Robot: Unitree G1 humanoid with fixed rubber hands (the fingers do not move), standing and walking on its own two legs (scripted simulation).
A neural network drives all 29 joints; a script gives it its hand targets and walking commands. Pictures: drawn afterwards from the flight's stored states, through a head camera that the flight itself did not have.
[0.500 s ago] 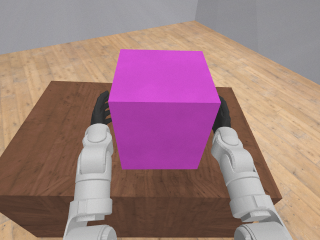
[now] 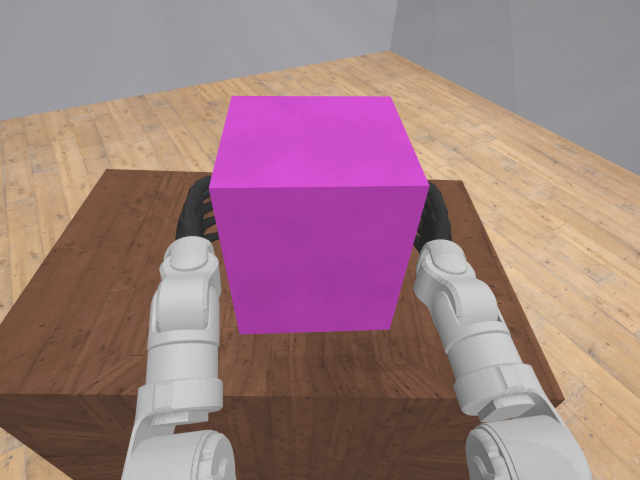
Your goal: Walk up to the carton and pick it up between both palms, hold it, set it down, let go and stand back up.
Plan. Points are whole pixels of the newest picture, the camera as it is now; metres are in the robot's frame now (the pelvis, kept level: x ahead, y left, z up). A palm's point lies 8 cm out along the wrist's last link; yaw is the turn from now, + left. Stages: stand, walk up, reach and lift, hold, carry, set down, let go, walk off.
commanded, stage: reach and lift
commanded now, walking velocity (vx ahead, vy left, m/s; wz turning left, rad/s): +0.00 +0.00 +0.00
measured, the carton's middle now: (313, 217) +0.41 +0.00 +0.13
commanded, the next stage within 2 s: hold in 0.56 s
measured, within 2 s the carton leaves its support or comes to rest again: neither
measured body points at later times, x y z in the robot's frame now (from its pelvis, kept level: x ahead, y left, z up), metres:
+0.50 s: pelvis +0.00 +0.00 +0.00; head -0.04 +0.03 +0.45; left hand +0.37 +0.15 +0.16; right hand +0.36 -0.15 +0.16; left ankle +0.02 +0.14 -0.75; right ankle +0.02 -0.12 -0.75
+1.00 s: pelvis -0.02 +0.00 +0.00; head -0.07 +0.03 +0.44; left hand +0.36 +0.16 +0.18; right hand +0.35 -0.14 +0.18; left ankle +0.02 +0.14 -0.75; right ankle +0.02 -0.12 -0.75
